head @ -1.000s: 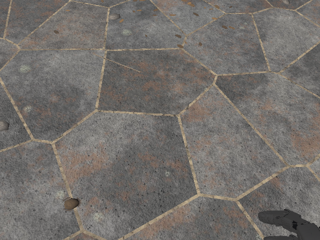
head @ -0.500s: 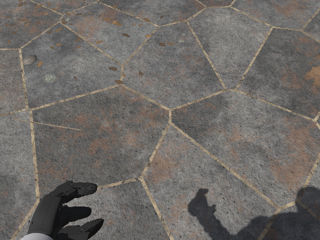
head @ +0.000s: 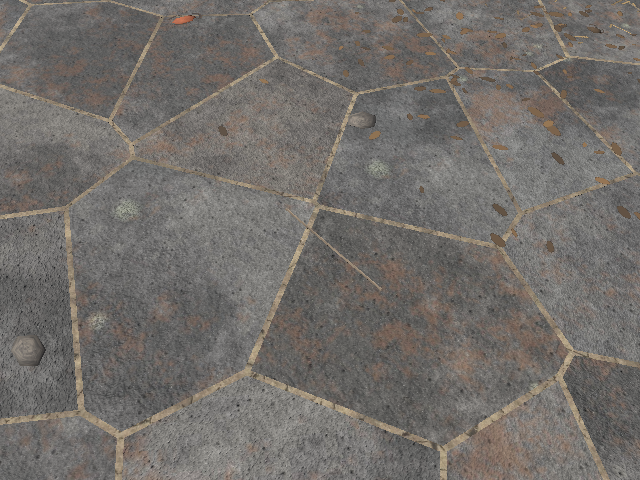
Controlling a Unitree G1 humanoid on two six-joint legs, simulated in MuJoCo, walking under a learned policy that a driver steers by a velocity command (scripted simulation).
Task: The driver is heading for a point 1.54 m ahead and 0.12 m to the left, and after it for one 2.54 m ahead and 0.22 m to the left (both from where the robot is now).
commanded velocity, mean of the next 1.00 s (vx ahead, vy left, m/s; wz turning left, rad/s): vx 0.20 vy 0.00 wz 0.24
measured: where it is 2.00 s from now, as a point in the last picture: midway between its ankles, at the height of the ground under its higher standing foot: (404, 250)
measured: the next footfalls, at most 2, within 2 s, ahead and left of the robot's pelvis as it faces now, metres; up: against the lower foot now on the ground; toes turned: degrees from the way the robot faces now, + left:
right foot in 0.40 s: +0.13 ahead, -0.09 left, +0.00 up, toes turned +29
left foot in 0.72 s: -0.01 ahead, +0.08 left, +0.00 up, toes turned +17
